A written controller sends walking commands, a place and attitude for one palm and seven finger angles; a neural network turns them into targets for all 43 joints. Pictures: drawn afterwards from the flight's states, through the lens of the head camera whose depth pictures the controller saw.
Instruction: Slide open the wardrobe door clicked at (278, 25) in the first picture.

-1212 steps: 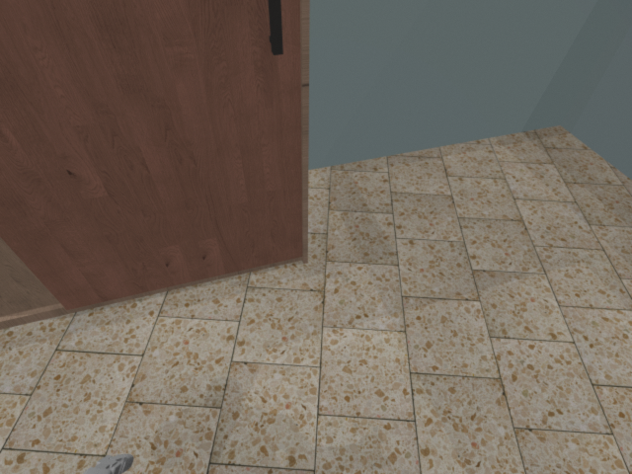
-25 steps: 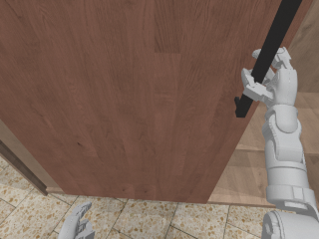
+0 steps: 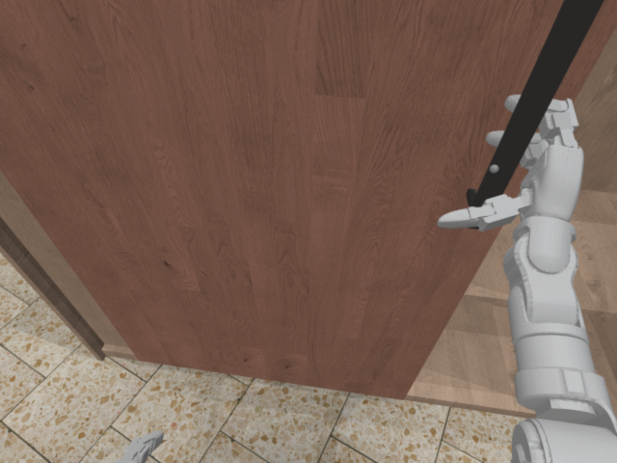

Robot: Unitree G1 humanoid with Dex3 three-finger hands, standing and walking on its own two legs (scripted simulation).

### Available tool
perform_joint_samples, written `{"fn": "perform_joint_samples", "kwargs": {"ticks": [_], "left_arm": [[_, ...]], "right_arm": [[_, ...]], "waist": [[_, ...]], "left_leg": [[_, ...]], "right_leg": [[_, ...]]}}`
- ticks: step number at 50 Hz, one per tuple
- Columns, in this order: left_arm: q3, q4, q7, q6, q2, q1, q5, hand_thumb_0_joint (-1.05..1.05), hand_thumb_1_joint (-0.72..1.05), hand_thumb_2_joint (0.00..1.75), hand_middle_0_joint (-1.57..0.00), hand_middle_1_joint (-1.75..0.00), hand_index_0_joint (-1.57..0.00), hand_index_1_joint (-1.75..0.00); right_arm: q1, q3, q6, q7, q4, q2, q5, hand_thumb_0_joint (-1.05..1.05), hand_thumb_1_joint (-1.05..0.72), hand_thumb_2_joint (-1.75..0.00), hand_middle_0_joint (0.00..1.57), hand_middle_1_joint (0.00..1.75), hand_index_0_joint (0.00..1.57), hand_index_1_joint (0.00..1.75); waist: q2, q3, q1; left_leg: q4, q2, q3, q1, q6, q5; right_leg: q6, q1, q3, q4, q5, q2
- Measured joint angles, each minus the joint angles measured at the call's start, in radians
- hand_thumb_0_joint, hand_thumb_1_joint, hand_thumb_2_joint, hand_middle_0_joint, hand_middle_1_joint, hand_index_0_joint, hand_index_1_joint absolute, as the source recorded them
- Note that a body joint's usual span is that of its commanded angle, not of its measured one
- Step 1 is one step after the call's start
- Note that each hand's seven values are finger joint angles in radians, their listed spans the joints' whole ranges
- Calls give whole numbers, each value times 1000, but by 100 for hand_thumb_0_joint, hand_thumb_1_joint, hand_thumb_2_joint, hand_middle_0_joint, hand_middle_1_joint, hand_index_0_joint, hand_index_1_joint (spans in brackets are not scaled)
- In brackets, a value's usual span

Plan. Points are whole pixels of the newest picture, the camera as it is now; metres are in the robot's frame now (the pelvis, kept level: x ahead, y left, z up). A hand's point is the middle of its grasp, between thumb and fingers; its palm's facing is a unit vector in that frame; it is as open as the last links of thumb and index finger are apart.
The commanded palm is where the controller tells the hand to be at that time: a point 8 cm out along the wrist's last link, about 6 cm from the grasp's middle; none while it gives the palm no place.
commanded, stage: slip the hand off the handle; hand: right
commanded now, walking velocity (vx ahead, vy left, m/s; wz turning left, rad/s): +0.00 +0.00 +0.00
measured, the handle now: (523, 102) +0.44 -0.19 +0.28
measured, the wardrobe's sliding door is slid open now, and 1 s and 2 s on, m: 0.69 0.69 0.69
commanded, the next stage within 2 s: draw the hand back to the body in 1.34 s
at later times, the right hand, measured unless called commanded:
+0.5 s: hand (549, 180) +0.39 -0.23 +0.21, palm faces +0.35 +0.93 -0.07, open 14.7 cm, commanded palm +0.36 -0.27 +0.21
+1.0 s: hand (584, 228) +0.31 -0.24 +0.22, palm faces +0.33 +0.94 -0.08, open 14.7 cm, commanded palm +0.27 -0.27 +0.21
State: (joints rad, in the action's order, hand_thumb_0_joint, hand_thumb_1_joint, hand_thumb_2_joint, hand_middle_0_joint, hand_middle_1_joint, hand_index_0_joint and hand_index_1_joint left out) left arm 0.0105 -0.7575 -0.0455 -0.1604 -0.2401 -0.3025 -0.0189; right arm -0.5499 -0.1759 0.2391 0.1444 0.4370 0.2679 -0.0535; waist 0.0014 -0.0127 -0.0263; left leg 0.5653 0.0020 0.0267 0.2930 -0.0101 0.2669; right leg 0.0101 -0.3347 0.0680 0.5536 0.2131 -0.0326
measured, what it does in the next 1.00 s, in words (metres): stands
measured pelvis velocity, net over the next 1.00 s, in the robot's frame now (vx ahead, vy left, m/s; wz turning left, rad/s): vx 0.02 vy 0.01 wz -0.02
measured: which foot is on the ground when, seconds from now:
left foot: down 0.00-1.00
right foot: down 0.00-1.00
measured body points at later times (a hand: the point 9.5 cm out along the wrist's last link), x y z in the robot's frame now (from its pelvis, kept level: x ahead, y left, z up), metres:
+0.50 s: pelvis +0.03 +0.00 +0.00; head +0.02 +0.00 +0.45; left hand +0.19 +0.24 -0.09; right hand +0.37 -0.28 +0.22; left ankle +0.02 +0.11 -0.73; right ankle +0.05 -0.11 -0.73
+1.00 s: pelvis +0.02 +0.01 +0.00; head +0.00 +0.02 +0.45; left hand +0.20 +0.24 -0.09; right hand +0.29 -0.28 +0.22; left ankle +0.02 +0.11 -0.73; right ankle +0.05 -0.11 -0.73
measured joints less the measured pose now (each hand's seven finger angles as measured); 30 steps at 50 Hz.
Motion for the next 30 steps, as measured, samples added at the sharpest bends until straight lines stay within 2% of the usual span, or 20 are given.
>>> {"fn": "perform_joint_samples", "kwargs": {"ticks": [6, 11, 19, 24, 30], "left_arm": [[4, 20, 0, 10, 8, 37, 5, 1, 90, 89, -21, -30, -21, -30], [18, 45, -10, 44, 18, 83, 3, 1, 90, 89, -21, -30, -21, -30], [26, 96, -18, 84, 25, 110, -3, 1, 90, 89, -21, -30, -21, -30], [23, 98, -19, 87, 16, 94, -5, 1, 90, 89, -21, -30, -21, -30], [13, 64, -26, 78, -3, 66, -10, 1, 90, 89, -21, -30, -21, -30]], "right_arm": [[43, 19, -35, 13, -84, -27, 8, -1, 56, -20, 35, 123, 25, 116], [40, 17, -64, -18, -93, -11, -1, -1, 56, -20, 41, 126, 25, 115], [84, -49, -111, -53, -111, 19, -33, -1, 56, -19, 43, 125, 26, 115], [113, -103, -98, -73, -104, 57, -36, -1, 56, -19, 35, 120, 25, 115], [103, -123, -52, -144, -96, 88, -63, -2, 56, -19, 29, 117, 25, 115]], "waist": [[2, -5, 16], [-1, -12, 23], [4, -26, 27], [4, -20, 36], [8, -15, 47]], "left_leg": [[-15, 5, 0, -19, 5, 8], [-28, 5, 5, -33, 5, 11], [-40, -1, 3, -52, 0, 15], [-31, -4, 13, -51, -4, 25], [-15, -4, 30, -41, -7, 36]], "right_leg": [[3, 16, 0, -10, 10, 6], [2, 26, -4, -17, 14, 6], [-3, 44, -3, -25, 22, 0], [-7, 37, -13, -10, 31, -2], [-9, 15, -31, 14, 40, -1]]}}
